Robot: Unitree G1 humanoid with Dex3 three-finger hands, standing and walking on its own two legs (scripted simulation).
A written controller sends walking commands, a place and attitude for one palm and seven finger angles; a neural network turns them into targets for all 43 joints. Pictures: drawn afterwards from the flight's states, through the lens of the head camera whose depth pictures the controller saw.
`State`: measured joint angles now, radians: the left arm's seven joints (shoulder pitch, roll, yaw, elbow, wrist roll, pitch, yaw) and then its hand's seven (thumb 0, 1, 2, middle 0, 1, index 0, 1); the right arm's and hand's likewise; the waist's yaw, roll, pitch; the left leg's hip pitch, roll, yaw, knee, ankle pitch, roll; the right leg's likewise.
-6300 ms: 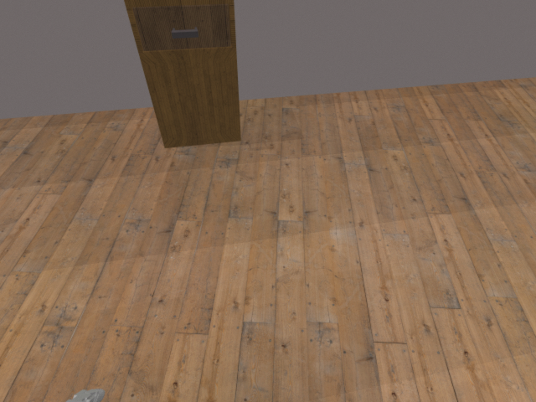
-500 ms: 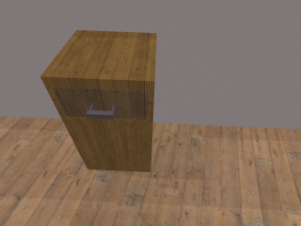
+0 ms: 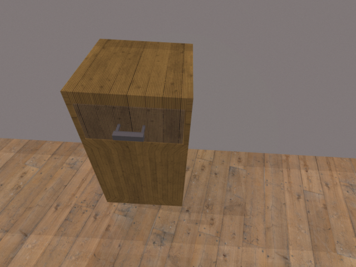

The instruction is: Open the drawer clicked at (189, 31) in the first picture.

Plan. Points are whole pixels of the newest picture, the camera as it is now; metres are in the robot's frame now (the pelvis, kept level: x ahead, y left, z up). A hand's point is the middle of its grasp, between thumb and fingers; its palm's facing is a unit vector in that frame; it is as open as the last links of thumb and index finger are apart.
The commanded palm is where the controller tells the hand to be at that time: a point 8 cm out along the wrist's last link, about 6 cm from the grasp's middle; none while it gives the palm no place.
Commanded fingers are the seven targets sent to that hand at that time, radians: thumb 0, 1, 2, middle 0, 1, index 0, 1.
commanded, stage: shuffle to correct the standing spot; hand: left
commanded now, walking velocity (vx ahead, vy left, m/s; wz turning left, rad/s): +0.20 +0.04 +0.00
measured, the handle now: (129, 131) +0.60 +0.22 -0.11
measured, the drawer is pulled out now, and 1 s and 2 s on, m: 0.00 0.00 0.00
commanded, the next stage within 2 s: come to a stop and stand still in 0.16 s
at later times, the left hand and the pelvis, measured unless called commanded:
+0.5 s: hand out of the picture +0.09 +0.19 -0.18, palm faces +0.03 -0.98 -0.20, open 7.3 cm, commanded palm none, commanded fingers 0.00 0.90 0.90 -0.20 -0.30 -0.20 -0.30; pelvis +0.07 +0.02 +0.00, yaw +0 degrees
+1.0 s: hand out of the picture +0.08 +0.18 -0.18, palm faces +0.01 -0.98 -0.22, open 7.3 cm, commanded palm none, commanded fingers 0.00 0.90 0.90 -0.20 -0.30 -0.20 -0.30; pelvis +0.05 +0.00 -0.01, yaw -1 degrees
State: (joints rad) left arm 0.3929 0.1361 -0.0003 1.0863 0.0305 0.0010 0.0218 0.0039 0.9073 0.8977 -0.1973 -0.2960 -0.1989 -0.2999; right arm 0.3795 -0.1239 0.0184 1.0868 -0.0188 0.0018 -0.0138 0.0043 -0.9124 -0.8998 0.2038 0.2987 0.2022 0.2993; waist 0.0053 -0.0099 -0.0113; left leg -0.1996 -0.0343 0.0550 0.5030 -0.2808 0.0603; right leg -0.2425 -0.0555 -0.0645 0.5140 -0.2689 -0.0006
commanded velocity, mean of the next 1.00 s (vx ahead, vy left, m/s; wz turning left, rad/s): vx -0.01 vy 0.00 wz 0.00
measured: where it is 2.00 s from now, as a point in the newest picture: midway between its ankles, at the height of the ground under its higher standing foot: outside the picture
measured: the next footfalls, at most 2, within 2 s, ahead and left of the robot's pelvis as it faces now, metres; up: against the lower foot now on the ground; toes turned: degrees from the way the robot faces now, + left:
right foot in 0.52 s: +0.17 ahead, -0.11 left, +0.00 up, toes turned +1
